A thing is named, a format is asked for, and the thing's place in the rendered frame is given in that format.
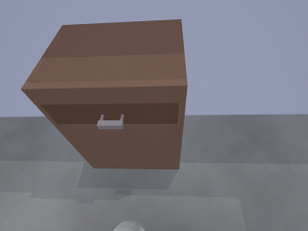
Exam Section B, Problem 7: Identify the left robot thigh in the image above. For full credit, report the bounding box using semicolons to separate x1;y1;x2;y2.
113;220;145;231

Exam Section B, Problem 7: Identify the handle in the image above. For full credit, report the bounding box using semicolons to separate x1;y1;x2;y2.
96;114;124;130

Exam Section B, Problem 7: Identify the drawer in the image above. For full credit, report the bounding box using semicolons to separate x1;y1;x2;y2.
41;102;179;125

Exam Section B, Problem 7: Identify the cabinet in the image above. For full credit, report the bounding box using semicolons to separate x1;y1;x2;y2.
21;19;188;169

